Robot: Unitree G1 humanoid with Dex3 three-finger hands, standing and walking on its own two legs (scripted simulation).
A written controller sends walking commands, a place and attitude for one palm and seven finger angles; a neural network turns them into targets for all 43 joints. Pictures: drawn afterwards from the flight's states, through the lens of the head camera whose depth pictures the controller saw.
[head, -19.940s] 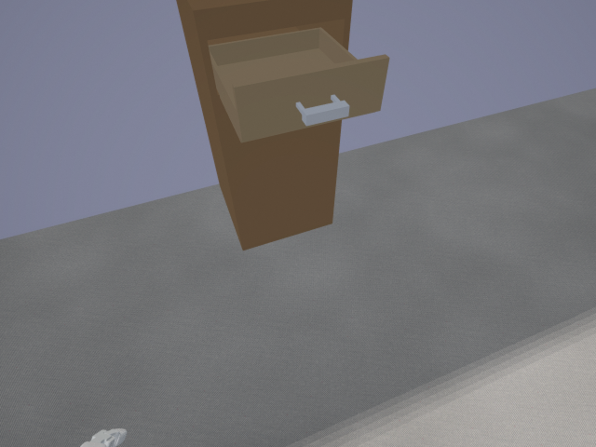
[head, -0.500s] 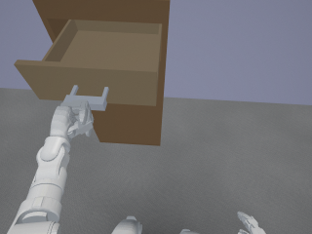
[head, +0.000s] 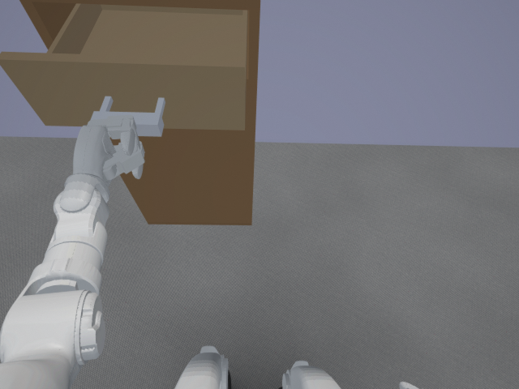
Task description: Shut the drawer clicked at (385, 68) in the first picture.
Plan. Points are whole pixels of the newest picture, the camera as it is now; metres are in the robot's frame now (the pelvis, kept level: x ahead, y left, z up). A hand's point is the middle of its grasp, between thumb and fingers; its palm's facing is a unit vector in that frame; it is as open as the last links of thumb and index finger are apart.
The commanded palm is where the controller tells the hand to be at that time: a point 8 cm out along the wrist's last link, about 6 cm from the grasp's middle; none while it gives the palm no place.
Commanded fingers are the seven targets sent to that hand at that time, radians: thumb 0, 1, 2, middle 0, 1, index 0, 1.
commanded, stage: push the drawer shut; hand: left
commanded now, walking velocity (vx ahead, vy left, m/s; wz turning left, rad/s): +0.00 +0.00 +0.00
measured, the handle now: (131, 113) +0.53 +0.21 +0.08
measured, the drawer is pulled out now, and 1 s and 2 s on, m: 0.16 0.06 0.00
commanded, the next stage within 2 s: pull the fist back off the drawer in 1.86 s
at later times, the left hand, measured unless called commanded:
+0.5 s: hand (144, 125) +0.51 +0.19 +0.08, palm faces -0.01 -1.00 -0.03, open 3.3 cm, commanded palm +0.51 +0.23 +0.08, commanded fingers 0.00 0.90 0.90 -1.40 -1.60 -1.40 -1.60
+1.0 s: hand (148, 103) +0.56 +0.19 +0.09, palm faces +0.00 -1.00 -0.03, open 3.4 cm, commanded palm +0.57 +0.21 +0.08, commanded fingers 0.00 0.90 0.90 -1.40 -1.60 -1.40 -1.60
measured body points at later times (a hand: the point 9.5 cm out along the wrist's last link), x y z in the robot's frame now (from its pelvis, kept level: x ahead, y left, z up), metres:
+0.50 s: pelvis +0.01 +0.00 -0.01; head +0.12 +0.02 +0.43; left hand +0.50 +0.24 +0.09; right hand +0.03 -0.26 -0.12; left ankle +0.07 +0.10 -0.68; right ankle +0.01 -0.10 -0.68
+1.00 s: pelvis +0.01 +0.01 -0.02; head +0.15 +0.03 +0.41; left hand +0.55 +0.24 +0.09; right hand -0.02 -0.26 -0.12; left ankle +0.07 +0.10 -0.68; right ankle +0.01 -0.10 -0.68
